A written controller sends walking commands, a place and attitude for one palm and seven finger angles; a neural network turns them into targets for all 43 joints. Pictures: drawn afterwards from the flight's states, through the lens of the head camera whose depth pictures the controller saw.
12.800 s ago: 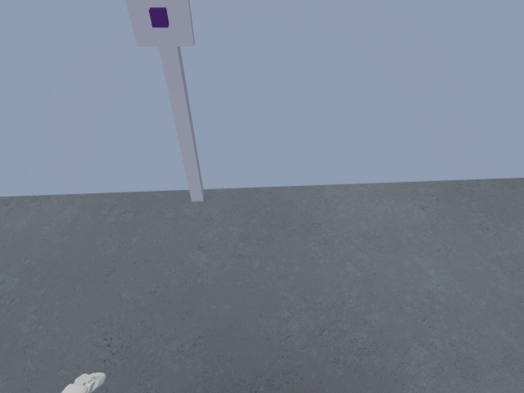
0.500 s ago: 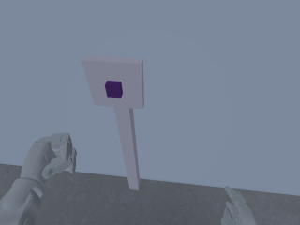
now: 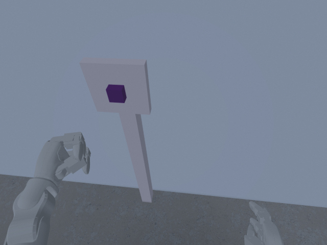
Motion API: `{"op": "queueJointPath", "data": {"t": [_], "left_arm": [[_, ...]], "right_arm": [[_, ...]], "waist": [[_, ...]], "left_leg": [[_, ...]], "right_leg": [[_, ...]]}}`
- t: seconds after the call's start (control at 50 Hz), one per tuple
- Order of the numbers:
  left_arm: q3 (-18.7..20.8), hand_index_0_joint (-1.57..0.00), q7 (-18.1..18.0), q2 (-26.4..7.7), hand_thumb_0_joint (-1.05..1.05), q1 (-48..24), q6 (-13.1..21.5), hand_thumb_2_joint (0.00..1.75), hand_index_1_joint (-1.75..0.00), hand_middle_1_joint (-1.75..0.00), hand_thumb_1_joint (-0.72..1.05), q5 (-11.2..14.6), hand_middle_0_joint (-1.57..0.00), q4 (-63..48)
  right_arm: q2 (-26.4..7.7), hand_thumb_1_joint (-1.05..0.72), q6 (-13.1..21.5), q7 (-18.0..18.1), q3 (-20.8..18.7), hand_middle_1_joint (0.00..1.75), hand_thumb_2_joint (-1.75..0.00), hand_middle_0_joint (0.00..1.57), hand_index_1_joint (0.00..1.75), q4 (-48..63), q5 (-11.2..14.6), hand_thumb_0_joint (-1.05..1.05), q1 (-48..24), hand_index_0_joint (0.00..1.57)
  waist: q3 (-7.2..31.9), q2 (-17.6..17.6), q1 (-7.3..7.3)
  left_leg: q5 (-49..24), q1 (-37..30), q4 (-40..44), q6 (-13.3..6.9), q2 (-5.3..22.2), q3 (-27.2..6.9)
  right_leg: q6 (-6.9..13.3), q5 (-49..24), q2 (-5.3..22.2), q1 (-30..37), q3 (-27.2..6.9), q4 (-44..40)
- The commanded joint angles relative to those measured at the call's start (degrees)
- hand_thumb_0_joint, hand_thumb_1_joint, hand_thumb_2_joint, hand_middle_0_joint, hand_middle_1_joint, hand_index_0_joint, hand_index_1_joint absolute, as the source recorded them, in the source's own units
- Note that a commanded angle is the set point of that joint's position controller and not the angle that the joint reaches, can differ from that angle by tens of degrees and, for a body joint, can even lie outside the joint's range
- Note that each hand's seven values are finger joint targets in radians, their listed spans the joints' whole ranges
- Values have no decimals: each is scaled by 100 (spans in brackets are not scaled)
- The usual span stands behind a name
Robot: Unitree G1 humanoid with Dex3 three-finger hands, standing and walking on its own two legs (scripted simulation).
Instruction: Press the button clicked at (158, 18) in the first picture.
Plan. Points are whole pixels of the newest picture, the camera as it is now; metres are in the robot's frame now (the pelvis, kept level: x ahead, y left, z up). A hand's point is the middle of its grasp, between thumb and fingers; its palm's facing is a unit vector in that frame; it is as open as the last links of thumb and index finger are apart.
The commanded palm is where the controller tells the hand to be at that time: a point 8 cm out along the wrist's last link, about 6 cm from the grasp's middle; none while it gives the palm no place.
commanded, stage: aim a knuckle at the button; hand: left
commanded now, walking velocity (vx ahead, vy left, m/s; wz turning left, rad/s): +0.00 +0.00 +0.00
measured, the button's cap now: (116, 93) +0.49 +0.18 +0.13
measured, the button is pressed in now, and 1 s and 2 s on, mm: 0 0 0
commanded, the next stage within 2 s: none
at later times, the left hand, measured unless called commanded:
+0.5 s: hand (105, 144) +0.32 +0.17 +0.10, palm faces -0.06 -1.00 -0.02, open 3.1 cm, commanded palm +0.31 +0.23 +0.11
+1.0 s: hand (121, 123) +0.40 +0.15 +0.10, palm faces -0.03 -1.00 -0.02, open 3.1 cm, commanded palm +0.37 +0.21 +0.10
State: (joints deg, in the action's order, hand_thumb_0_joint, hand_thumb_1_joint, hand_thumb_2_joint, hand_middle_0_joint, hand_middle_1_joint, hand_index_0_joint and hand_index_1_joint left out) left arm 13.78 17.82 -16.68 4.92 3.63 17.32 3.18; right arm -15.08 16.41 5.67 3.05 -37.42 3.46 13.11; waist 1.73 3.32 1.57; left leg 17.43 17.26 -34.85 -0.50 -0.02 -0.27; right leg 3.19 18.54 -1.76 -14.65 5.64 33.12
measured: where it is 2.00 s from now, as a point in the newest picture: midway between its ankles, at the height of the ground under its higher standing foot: outside the picture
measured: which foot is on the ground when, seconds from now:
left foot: down 0.00-1.00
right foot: down 0.00-1.00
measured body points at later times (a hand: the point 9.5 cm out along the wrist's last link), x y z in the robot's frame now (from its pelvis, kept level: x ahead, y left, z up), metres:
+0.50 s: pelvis +0.01 +0.02 +0.00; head +0.02 +0.00 +0.45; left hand +0.32 +0.23 +0.10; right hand +0.17 -0.22 -0.09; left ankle +0.01 +0.12 -0.73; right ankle -0.01 -0.08 -0.73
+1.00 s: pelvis +0.00 +0.02 +0.00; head +0.03 +0.01 +0.44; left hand +0.39 +0.21 +0.10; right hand +0.11 -0.24 -0.11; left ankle +0.01 +0.12 -0.73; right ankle -0.01 -0.08 -0.73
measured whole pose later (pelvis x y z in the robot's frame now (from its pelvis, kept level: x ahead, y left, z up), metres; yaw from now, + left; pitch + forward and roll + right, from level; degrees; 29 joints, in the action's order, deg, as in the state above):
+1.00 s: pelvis +0.00 +0.02 +0.00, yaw -2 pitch +5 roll +0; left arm 8.4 5.9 -13.4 -24.2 10.7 10.3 33.4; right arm -14.3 5.9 2.7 2.0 -38.8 2.5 15.9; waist 2.2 1.1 -2.3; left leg 18.4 23.3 -37.0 -1.9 -0.7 2.1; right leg 2.0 19.3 -0.9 -21.9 3.3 36.5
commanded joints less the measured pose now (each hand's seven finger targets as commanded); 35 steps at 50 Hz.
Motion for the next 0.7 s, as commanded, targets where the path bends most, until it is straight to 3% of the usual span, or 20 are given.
{"op": "queueJointPath", "data": {"t": [0.0,0.08,0.16,0.2,0.24,0.28,0.3,0.36,0.38,0.4,0.48,0.54,0.58,0.6,0.68], "left_arm": [[418,-130,-34,-1014,0,-1370,346,90,-150,-150,90,36,-130,-1004],[786,-130,-276,-1267,0,-1633,421,90,-150,-150,90,11,-130,-871],[607,-130,-385,-1033,0,-1648,546,90,-150,-150,90,-84,-130,-919],[465,-130,-339,-903,0,-1533,540,90,-150,-150,90,-99,-130,-834],[154,-130,-273,-629,0,-1656,516,90,-150,-150,90,-109,-130,-789],[196,-130,-268,-696,0,-1677,471,90,-150,-150,90,-91,-130,-532],[36,-130,-263,-590,0,-1920,472,90,-150,-150,90,-111,-130,-561],[-145,-130,-397,-452,0,-2242,514,90,-150,-150,90,-186,-130,-749],[-192,-130,-499,-465,0,-2504,546,90,-150,-150,90,-223,-130,-762],[-214,-130,-580,-475,0,-2750,573,90,-150,-150,90,-283,-130,-769],[-136,-130,-923,-581,0,-3112,707,90,-150,-150,90,-461,-130,-515],[-372,-130,-1037,-265,0,-3241,705,90,-150,-150,90,-529,-130,-202],[-180,-130,-1081,-443,0,-3017,645,90,-150,-150,90,-565,-130,273],[-249,-130,-1074,-317,0,-2956,603,90,-150,-150,90,-562,-130,401],[-363,-130,-1115,-285,0,-3553,548,90,-150,-150,90,-610,-130,848]], "right_arm": [[-632,-90,300,11,-253,30,-90,20,30,974,-3,0,-575,20],[-599,-90,189,-31,-249,30,-90,20,30,968,-35,0,-591,20],[-564,-90,147,-105,-267,30,-90,20,30,1010,-41,0,-531,20],[-590,-90,117,-125,-291,30,-90,20,30,1027,-45,0,-474,20],[-588,-90,92,-133,-303,30,-90,20,30,1029,-26,0,-428,20],[-637,-90,51,-120,-322,30,-90,20,30,976,-19,0,-386,20],[-639,-90,30,-120,-317,30,-90,20,30,973,-11,0,-391,20],[-602,-90,3,-109,-329,30,-90,20,30,994,-8,0,-404,20],[-614,-90,-16,-114,-310,30,-90,20,30,964,-19,0,-399,20],[-607,-90,-33,-116,-315,30,-90,20,30,954,-31,0,-408,20],[-601,-90,-145,-134,-311,30,-90,20,30,871,-77,0,-353,20],[-552,-90,-237,-190,-305,30,-90,20,30,859,-74,0,-351,20],[-607,-90,-334,-218,-317,30,-90,20,30,815,-85,0,-268,20],[-594,-90,-392,-229,-317,30,-90,20,30,859,-81,0,-278,20],[-617,-90,-566,-245,-301,30,-90,20,30,831,-59,0,-258,20]], "waist": [[908,-501,-48],[961,-555,23],[1222,39,29],[1273,-232,-7],[1177,-148,-87],[984,-499,-122],[899,-409,-179],[1015,-75,-180],[970,-233,-233],[1033,-124,-247],[1283,-342,-230],[1423,-80,-216],[1381,-445,-174],[1385,-410,-139],[1058,-524,-276]], "left_leg": [[-951,-224,323,-177,-75,-72],[-1083,-123,326,-151,-67,-33],[-1491,-430,351,-131,-74,43],[-1626,-402,309,-144,-56,42],[-1640,-480,315,-140,-59,53],[-1504,-344,303,-153,-32,17],[-1444,-366,331,-151,-35,3],[-1393,-569,368,-119,-24,-49],[-1332,-552,371,-129,0,-98],[-1228,-605,393,-122,3,-112],[-1280,-637,393,-104,33,-157],[-1467,-770,382,-44,36,-153],[-1578,-589,356,-50,53,-149],[-1592,-524,364,-44,30,-118],[-1268,-323,361,-67,28,-99]], "right_leg": [[-377,-1260,308,163,-727,-636],[-412,-1609,338,295,-756,-554],[-313,-2175,280,317,-569,-357],[-348,-2469,273,357,-571,-313],[-317,-2401,230,181,-494,-319],[-326,-2186,201,64,-496,-367],[-307,-2069,193,-54,-468,-366],[-244,-1743,169,-210,-394,-331],[-241,-1596,150,-279,-379,-330],[-236,-1446,154,-351,-390,-323],[-213,-1379,133,-278,-373,-237],[-179,-1533,142,-303,-343,-168],[-181,-1680,129,-205,-340,-165],[-180,-1746,139,-167,-350,-151],[-192,-1505,135,-382,-365,-232]]}}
